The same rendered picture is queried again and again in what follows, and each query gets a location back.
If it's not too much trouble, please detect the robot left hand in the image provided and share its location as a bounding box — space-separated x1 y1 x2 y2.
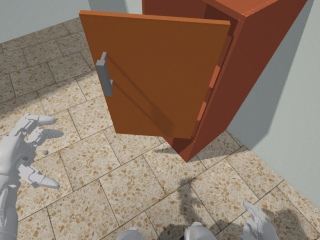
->
0 113 64 189

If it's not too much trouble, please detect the robot left forearm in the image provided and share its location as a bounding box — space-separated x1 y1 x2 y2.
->
0 173 21 240

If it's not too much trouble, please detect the handle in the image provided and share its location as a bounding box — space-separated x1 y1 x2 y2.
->
95 52 114 97

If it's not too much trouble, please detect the right robot thigh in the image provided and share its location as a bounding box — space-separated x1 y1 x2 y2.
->
184 225 217 240

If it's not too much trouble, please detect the robot right hand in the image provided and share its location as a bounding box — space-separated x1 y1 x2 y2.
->
240 201 279 240

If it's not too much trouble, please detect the right robot shin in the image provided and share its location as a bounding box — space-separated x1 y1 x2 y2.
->
191 222 202 227

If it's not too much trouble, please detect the cupboard door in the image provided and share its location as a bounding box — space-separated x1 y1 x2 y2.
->
79 10 231 139

